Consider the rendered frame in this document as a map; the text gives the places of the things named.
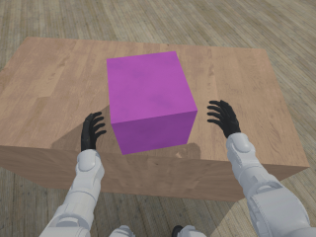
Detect left robot hand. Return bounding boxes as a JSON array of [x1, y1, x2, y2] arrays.
[[81, 112, 107, 152]]

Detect robot right upper arm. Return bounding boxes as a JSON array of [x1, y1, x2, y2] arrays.
[[247, 188, 316, 237]]

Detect robot left upper arm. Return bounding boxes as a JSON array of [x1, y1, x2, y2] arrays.
[[40, 226, 91, 237]]

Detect pedestal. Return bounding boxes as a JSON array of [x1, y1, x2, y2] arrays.
[[0, 37, 310, 202]]

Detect left robot thigh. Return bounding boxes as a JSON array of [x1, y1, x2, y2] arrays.
[[109, 227, 135, 237]]

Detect robot left forearm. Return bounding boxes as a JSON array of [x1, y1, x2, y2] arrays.
[[39, 149, 105, 237]]

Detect right robot shin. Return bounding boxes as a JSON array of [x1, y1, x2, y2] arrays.
[[182, 225, 196, 231]]

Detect robot right forearm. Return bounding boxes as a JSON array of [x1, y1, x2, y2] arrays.
[[225, 132, 310, 226]]

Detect carton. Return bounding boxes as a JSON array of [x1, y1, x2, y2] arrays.
[[107, 50, 198, 155]]

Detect right robot hand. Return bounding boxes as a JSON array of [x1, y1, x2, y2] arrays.
[[207, 100, 241, 138]]

